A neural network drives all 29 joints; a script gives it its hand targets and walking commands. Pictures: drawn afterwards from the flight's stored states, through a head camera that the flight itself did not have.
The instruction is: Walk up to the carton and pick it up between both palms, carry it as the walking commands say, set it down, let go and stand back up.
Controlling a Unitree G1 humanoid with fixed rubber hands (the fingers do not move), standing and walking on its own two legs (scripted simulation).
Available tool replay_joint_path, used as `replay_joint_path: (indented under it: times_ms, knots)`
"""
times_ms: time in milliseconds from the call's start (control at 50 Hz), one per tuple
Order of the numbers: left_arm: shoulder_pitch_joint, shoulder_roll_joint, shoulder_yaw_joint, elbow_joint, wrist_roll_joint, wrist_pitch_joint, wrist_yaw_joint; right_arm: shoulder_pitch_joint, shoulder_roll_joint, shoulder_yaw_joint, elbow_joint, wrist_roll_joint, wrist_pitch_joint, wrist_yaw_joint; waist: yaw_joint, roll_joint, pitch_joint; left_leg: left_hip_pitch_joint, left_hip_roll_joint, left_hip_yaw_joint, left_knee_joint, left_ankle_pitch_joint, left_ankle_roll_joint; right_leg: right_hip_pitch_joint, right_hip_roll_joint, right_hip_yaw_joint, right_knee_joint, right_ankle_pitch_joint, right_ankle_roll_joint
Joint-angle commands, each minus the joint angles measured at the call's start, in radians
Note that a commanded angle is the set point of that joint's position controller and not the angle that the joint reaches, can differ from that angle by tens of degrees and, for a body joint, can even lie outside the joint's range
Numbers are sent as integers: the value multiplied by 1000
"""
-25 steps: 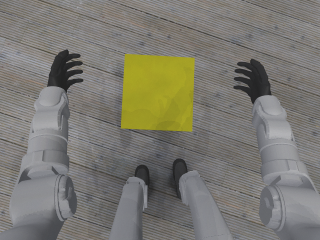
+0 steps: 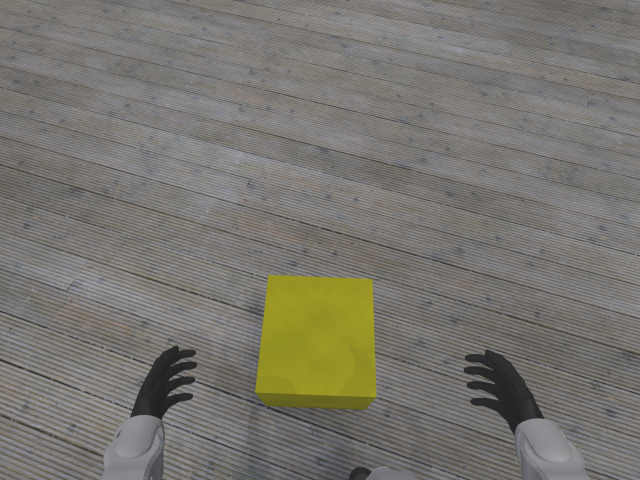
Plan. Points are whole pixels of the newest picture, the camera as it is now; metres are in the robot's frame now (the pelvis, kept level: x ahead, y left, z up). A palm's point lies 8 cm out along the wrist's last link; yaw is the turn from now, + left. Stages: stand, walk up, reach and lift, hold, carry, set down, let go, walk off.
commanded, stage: let go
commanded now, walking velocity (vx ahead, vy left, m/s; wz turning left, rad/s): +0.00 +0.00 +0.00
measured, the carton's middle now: (317, 344) +0.44 +0.00 -0.64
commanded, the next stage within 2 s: stand in 0.54 s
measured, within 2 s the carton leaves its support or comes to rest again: neither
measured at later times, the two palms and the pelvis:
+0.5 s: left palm (121, 468) +0.17 +0.24 -0.06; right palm (524, 441) +0.16 -0.22 -0.05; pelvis +0.00 +0.01 +0.01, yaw -1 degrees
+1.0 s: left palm out of the picture +0.14 +0.30 -0.07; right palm (567, 433) +0.16 -0.29 -0.08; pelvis +0.02 +0.00 +0.01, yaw +0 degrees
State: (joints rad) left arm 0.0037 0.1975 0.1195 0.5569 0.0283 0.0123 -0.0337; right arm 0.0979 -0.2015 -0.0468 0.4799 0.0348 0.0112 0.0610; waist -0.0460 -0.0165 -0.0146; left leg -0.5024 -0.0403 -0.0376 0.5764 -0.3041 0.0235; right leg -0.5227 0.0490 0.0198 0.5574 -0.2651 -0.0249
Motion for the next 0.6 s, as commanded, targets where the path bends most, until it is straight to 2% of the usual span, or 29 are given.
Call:
replay_joint_path:
  times_ms: [0,60,120,200,280,440,520,540,580]
  knots:
    - [55,102,7,-137,-4,-25,1,46,-98,-8,-122,2,-21,-5,20,23,-256,180,11,-11,-97,289,-27,366,-37,33,-64,408,46]
    - [127,88,-14,-171,-10,-16,-3,106,-100,-6,-137,-10,-10,-5,23,44,-177,253,19,-10,-145,309,-30,412,-26,22,-107,367,37]
    - [151,87,-31,-190,-23,7,-11,98,-106,-8,-146,-17,11,0,33,61,-82,293,28,-8,-177,271,-38,417,-20,9,-141,259,25]
    - [175,89,-43,-207,-27,52,-20,100,-111,-12,-151,-42,55,6,27,52,35,316,36,-1,-212,161,-37,431,-20,-1,-163,128,17]
    - [156,85,-54,-222,-25,87,-25,86,-108,-21,-152,-60,97,11,19,28,101,330,41,1,-227,114,-30,442,-15,-9,-160,84,16]
    - [167,88,-53,-216,-16,109,-18,80,-120,-31,-166,-59,147,8,30,23,82,383,38,-3,-209,247,-18,462,-3,-6,-144,143,16]
    - [173,96,-62,-197,-30,90,2,77,-121,-14,-181,-60,182,-13,58,36,42,419,46,6,-171,342,-20,441,-3,-6,-118,162,17]
    - [186,234,-28,-77,12,64,36,47,-221,-40,-39,-65,112,-57,64,69,23,292,75,-38,-160,199,-47,360,-80,24,-120,121,46]
    - [185,238,-34,-51,21,37,48,46,-220,-36,-4,-76,50,-76,56,45,39,300,85,-65,-181,52,-38,312,-91,58,-138,29,38]
